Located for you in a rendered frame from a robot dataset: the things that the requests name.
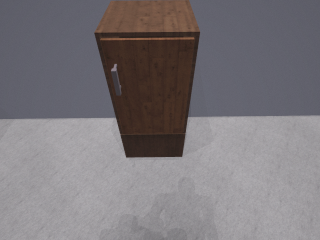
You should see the handle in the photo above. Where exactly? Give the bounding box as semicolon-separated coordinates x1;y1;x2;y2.
111;64;122;96

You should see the cupboard door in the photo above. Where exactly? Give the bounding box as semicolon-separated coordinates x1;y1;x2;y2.
100;37;195;134

